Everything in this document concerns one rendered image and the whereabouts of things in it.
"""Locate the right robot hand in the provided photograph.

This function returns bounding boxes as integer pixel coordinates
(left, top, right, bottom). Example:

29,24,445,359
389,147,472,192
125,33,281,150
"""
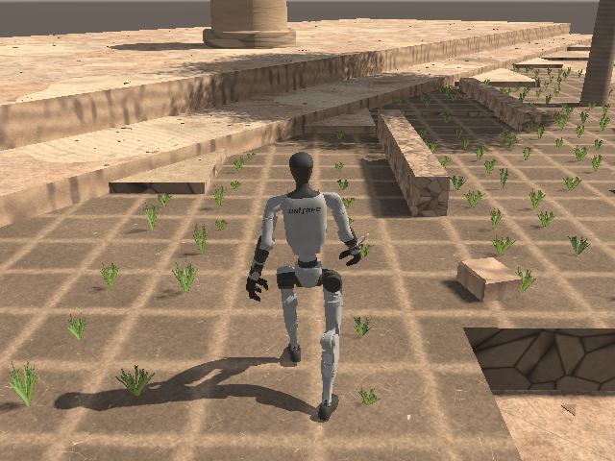
339,250,361,266

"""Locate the left robot foot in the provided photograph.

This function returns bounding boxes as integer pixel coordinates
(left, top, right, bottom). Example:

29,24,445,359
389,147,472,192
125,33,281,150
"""
287,343,301,362

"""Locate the robot left forearm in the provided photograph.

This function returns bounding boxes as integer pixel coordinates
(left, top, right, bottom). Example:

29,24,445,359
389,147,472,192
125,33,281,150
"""
249,236,269,280

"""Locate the left robot hand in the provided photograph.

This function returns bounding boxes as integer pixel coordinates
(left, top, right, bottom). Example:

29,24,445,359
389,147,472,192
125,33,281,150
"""
246,277,268,302

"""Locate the robot right upper arm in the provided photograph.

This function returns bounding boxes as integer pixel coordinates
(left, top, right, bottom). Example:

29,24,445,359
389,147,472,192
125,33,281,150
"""
323,192,354,242

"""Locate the robot right forearm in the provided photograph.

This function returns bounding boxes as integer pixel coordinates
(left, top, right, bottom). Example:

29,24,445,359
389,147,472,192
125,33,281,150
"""
344,227,360,255

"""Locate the robot left upper arm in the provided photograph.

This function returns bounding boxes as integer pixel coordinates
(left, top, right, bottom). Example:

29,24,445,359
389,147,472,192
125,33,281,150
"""
259,195,283,251

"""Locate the robot left shin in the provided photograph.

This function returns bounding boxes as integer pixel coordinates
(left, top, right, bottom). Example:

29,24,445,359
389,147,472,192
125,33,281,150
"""
282,295,298,351

